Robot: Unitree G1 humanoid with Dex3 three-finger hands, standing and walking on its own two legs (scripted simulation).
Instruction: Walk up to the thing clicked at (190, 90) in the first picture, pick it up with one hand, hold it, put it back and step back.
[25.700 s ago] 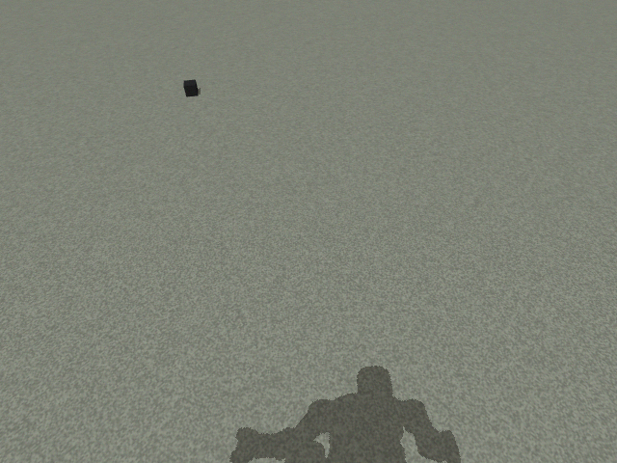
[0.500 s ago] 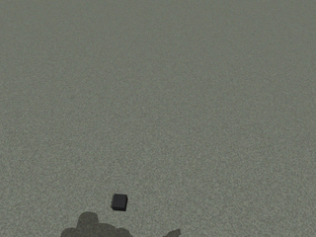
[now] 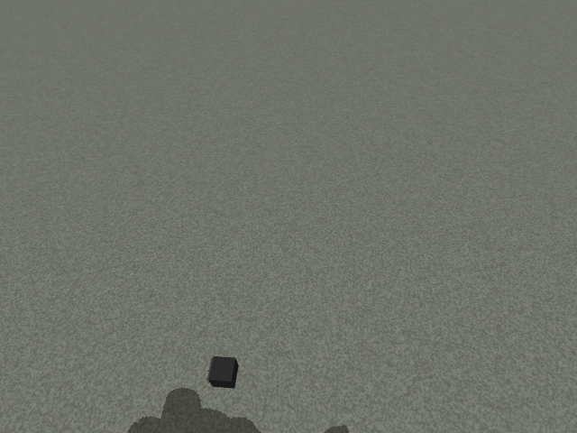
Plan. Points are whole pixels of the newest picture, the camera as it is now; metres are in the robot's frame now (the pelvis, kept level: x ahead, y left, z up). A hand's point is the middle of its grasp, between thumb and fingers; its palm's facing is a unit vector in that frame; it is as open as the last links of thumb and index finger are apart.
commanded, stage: walk up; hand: left
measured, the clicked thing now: (224, 372) +0.44 +0.25 -0.74
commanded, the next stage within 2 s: none
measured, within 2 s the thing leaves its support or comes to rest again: neither
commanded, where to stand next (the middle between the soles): +0.05 +0.01 m, yaw +0 degrees
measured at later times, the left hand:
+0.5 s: hand out of the picture +0.08 +0.26 -0.15, palm faces -0.02 -0.93 -0.36, open 7.4 cm
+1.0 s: hand out of the picture +0.07 +0.28 -0.15, palm faces -0.01 -0.91 -0.42, open 7.4 cm
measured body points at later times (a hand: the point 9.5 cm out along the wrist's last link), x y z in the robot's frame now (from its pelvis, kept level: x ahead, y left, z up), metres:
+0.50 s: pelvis -0.01 +0.01 +0.00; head +0.00 +0.00 +0.45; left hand +0.08 +0.31 -0.13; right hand +0.05 -0.29 -0.14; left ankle -0.03 +0.15 -0.75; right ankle +0.02 -0.14 -0.75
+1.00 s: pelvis -0.03 +0.02 -0.01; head +0.03 +0.00 +0.44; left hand +0.07 +0.33 -0.12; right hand +0.07 -0.30 -0.14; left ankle -0.05 +0.15 -0.71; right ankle +0.02 -0.14 -0.75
